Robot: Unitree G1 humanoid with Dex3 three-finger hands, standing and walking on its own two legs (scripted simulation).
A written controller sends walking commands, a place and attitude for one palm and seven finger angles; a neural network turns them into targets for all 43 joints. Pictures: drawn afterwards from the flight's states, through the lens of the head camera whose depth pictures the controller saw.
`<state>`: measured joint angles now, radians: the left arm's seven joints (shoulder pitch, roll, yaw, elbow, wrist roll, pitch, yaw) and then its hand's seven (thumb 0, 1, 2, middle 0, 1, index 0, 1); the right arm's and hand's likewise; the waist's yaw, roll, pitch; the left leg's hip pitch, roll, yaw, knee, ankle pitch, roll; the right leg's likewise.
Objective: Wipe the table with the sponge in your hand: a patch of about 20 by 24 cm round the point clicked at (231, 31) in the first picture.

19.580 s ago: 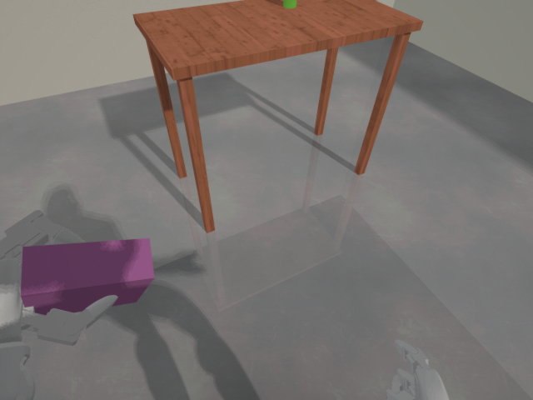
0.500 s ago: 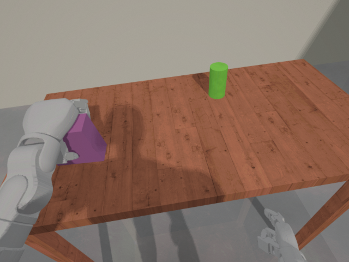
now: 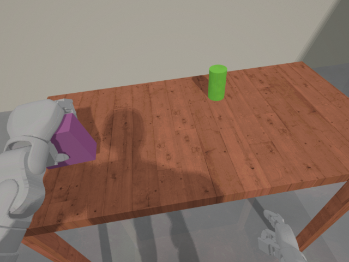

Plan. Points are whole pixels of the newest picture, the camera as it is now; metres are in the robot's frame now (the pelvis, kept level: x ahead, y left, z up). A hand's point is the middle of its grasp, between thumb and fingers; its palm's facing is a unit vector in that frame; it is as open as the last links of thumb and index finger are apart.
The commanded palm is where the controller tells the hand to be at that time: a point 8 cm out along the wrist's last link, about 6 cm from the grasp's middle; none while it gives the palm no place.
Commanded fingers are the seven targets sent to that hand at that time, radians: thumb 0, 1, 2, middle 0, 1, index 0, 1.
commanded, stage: lower the sponge onto the table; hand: left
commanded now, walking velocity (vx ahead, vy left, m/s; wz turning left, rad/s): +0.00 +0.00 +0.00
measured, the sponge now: (64, 147) +0.27 +0.31 +0.14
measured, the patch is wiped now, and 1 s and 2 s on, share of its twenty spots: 0.00 0.00 0.10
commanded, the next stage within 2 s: wipe forward along the first lane in 1.20 s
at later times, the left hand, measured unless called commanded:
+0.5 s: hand (67, 146) +0.27 +0.29 +0.16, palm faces +0.08 -0.05 -1.00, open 9.3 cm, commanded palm +0.23 +0.28 +0.23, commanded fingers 0.00 0.10 1.30 -1.20 -1.60 -1.20 -1.60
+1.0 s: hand (70, 156) +0.26 +0.29 +0.13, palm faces +0.02 -0.06 -1.00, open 9.3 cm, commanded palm +0.23 +0.28 +0.21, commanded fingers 0.00 0.10 1.30 -1.20 -1.60 -1.20 -1.60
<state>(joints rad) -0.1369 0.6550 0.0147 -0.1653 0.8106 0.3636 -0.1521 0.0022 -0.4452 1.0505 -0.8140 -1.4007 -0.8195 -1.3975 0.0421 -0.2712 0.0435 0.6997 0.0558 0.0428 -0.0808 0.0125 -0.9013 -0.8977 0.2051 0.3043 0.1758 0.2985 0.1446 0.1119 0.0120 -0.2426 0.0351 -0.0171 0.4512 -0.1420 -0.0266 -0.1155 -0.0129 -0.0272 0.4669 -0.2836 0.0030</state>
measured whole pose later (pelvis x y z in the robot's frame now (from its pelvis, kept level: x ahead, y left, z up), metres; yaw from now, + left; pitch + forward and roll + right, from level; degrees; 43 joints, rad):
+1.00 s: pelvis +0.01 +0.00 +0.00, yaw +0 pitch -4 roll -1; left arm 0.00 0.60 -0.02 -0.17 0.85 0.29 -0.15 0.00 -0.44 1.05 -0.81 -1.40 -0.82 -1.40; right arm 0.06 -0.26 0.05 0.68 0.03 0.03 -0.06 0.01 -0.90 -0.90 0.21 0.30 0.20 0.30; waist 0.13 0.11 0.01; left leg -0.24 0.04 -0.02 0.46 -0.15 -0.03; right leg -0.11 -0.01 -0.03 0.46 -0.29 0.00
